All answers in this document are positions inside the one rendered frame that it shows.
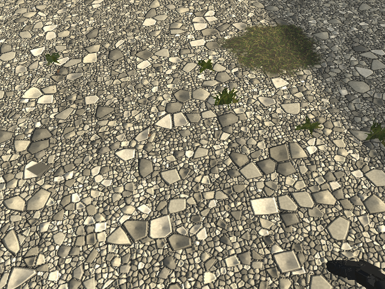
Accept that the robot right hand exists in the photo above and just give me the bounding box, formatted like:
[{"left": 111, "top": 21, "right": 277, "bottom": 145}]
[{"left": 326, "top": 259, "right": 385, "bottom": 289}]

